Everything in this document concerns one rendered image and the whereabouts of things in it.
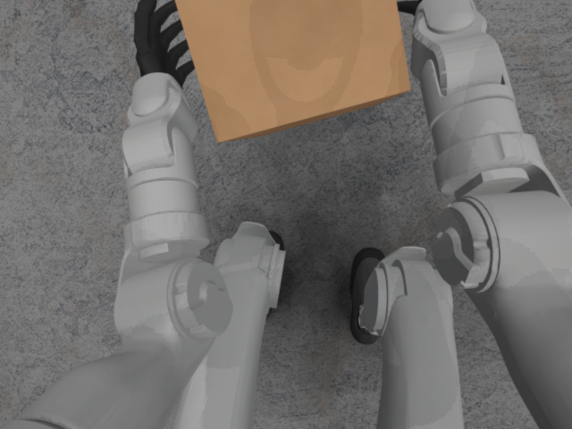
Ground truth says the robot right forearm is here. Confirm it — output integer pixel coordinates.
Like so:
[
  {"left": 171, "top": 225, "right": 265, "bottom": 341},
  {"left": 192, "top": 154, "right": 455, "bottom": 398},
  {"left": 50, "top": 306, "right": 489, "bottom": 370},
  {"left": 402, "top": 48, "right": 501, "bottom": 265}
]
[{"left": 410, "top": 0, "right": 572, "bottom": 209}]

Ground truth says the robot left hand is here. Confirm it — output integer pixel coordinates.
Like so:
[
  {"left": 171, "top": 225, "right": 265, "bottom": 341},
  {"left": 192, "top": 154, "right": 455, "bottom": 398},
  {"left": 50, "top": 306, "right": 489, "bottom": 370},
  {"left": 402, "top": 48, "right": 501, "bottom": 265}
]
[{"left": 134, "top": 0, "right": 195, "bottom": 90}]

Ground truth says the robot right upper arm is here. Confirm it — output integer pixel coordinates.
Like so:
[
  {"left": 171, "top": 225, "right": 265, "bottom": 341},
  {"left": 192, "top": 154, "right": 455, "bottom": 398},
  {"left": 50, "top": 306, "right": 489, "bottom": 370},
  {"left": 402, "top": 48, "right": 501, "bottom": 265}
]
[{"left": 432, "top": 190, "right": 572, "bottom": 429}]

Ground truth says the robot left upper arm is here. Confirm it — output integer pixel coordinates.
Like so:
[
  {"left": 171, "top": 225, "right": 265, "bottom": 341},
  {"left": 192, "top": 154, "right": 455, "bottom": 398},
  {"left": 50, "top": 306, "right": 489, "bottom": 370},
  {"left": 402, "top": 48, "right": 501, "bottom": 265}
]
[{"left": 0, "top": 257, "right": 233, "bottom": 429}]

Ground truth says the robot left shin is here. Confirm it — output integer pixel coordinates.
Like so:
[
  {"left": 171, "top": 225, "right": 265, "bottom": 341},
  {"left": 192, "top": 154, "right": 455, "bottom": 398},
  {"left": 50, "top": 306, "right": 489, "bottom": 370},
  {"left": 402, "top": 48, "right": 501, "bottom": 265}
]
[{"left": 213, "top": 222, "right": 275, "bottom": 268}]

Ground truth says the robot left forearm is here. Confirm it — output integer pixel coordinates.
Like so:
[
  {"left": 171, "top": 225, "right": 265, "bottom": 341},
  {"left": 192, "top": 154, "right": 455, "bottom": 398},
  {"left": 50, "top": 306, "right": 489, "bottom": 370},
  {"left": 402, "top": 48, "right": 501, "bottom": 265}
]
[{"left": 116, "top": 72, "right": 210, "bottom": 295}]

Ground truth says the carton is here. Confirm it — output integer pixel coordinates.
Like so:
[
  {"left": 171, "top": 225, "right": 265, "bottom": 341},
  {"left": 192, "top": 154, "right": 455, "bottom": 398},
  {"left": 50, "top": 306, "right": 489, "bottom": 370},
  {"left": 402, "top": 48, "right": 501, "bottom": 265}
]
[{"left": 175, "top": 0, "right": 411, "bottom": 143}]

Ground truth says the left robot thigh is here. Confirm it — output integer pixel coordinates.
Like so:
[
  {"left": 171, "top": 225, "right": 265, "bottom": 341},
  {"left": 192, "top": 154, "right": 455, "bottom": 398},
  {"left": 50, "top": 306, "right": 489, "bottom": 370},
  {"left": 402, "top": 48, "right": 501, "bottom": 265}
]
[{"left": 172, "top": 233, "right": 286, "bottom": 429}]

